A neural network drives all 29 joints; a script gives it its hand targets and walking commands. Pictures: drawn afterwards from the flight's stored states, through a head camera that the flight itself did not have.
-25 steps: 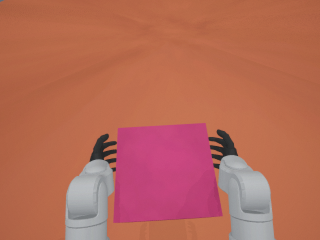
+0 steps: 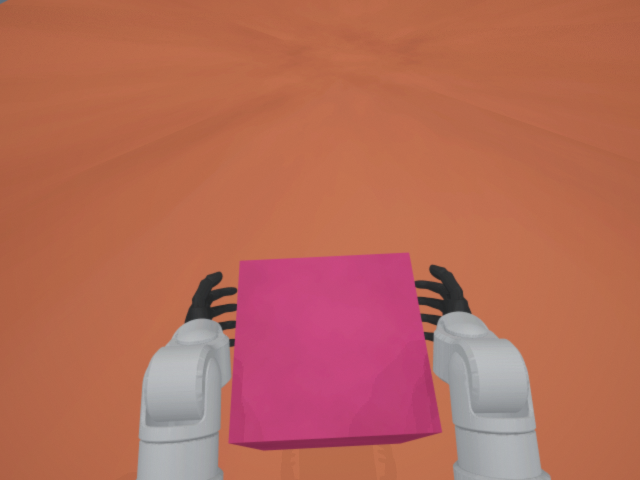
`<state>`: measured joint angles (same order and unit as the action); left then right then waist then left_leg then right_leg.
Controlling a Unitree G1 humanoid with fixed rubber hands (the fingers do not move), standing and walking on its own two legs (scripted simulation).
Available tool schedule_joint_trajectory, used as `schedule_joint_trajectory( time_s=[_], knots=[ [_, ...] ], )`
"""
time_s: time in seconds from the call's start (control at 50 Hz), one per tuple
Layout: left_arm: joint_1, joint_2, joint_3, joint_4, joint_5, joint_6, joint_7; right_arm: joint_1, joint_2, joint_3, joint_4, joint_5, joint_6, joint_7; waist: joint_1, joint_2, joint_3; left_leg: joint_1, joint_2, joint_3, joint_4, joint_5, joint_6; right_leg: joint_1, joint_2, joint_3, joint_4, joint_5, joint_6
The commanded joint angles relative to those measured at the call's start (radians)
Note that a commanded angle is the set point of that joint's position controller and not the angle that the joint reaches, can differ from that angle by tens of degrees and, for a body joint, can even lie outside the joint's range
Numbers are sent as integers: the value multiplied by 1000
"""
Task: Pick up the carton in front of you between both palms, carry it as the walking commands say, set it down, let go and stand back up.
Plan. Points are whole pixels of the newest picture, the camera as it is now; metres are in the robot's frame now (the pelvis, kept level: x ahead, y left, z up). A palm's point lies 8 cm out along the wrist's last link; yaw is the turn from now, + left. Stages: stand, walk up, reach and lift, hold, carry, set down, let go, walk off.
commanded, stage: carry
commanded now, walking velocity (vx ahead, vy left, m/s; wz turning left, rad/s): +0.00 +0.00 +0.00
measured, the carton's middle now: (328, 362) +0.29 +0.00 -0.02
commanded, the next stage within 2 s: hold in 0.86 s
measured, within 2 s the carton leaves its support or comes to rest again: neither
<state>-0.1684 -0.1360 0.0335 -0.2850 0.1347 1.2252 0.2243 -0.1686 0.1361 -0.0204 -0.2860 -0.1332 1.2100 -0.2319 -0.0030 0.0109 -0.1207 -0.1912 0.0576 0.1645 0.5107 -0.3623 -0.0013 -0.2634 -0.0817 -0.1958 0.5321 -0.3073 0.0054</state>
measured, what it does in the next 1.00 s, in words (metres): shifts its weight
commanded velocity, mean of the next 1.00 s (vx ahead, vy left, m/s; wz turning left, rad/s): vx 0.00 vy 0.00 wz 0.00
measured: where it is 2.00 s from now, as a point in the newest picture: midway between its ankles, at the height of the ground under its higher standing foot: outside the picture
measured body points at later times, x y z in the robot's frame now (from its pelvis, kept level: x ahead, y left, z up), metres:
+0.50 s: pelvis -0.04 +0.00 +0.00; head -0.06 +0.00 +0.45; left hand +0.26 +0.15 +0.03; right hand +0.26 -0.15 +0.03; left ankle -0.06 +0.10 -0.73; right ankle -0.02 -0.11 -0.73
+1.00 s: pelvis -0.05 +0.00 +0.01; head -0.07 +0.00 +0.46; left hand +0.24 +0.16 +0.04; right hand +0.25 -0.15 +0.04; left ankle -0.06 +0.11 -0.73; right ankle -0.02 -0.13 -0.73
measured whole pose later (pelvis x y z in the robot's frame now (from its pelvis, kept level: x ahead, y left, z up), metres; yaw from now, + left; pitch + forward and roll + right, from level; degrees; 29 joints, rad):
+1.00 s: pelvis -0.05 +0.00 +0.01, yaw +2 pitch -4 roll +0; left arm -0.22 -0.14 0.17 0.20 0.27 0.72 0.02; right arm -0.19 0.14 -0.16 0.16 -0.25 0.73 -0.03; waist -0.02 0.01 0.02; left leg -0.10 0.01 0.03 0.40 -0.23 0.00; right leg -0.14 -0.02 -0.01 0.37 -0.16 0.03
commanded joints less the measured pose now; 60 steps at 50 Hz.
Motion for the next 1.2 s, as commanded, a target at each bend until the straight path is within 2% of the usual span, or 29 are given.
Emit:
schedule_joint_trajectory(
  time_s=[0.0,0.08,0.24,0.44,0.52,0.6,0.68,0.84,0.86,0.88,0.9,0.96,1.0,1.06,1.1,1.18],
  knots=[
    [-425,-968,-510,2,-312,-101,-289,-399,997,511,19,312,-81,284,-1,-7,-178,27,117,-91,-60,429,6,103,-101,95,-55,385,-4],
    [-475,-1018,-519,59,-306,-174,-340,-448,1050,520,89,310,-152,335,-1,-8,-179,12,114,-95,-79,344,10,100,-101,100,-75,324,-9],
    [-468,-990,-476,209,-240,-311,-403,-441,1027,473,235,247,-288,397,0,-11,-209,14,112,-90,-74,334,8,102,-104,103,-78,334,-12],
    [-520,-892,-367,419,-142,-525,-439,-498,931,364,434,141,-508,434,2,-9,-195,-4,109,-89,-94,268,12,93,-98,106,-94,276,-13],
    [-549,-879,-369,459,-134,-598,-448,-539,920,373,467,134,-580,444,4,-9,-216,5,108,-90,-91,271,14,103,-97,105,-93,279,-14],
    [-561,-902,-403,443,-145,-609,-451,-553,938,409,444,146,-589,445,4,-12,-232,11,110,-90,-85,276,15,105,-97,104,-87,282,-15],
    [-528,-923,-431,402,-157,-567,-446,-513,959,433,413,158,-546,440,4,-9,-233,9,111,-88,-78,284,14,99,-99,105,-83,295,-15],
    [-503,-898,-389,425,-136,-532,-443,-486,937,381,440,136,-512,436,2,-7,-205,-12,113,-90,-77,299,12,79,-98,108,-81,310,-10],
    [-405,-938,-366,436,-123,-527,-449,-378,976,367,424,140,-502,441,4,28,-111,63,-138,-246,-133,573,24,296,174,254,-121,550,-29],
    [-438,-902,-360,400,-122,-544,-441,-417,947,373,369,142,-517,438,13,27,-170,79,-126,-259,-122,641,20,334,165,284,-122,601,-26],
    [-398,-908,-354,397,-101,-546,-438,-417,939,372,372,130,-519,436,11,23,-164,97,-130,-274,-131,678,15,369,163,288,-126,648,-24],
    [-428,-896,-338,426,-84,-557,-430,-479,921,394,357,135,-527,445,19,1,-166,208,-136,-265,-170,573,5,308,181,262,-155,546,5],
    [-473,-902,-335,436,-86,-563,-435,-515,918,384,376,134,-534,450,25,20,-145,167,-134,-248,-191,448,-3,311,190,252,-171,397,-6],
    [-557,-917,-368,444,-120,-565,-460,-507,931,348,422,106,-537,449,-20,9,-119,130,-132,-248,-195,339,4,299,185,260,-177,309,-15],
    [-577,-920,-362,474,-117,-562,-475,-509,941,323,463,90,-534,452,-30,12,-94,108,-130,-248,-203,273,9,292,181,258,-183,258,-18],
    [-597,-929,-316,542,-89,-559,-491,-550,966,293,537,81,-528,473,-10,6,-34,56,-127,-242,-222,147,16,280,174,248,-199,150,-18]
  ],
)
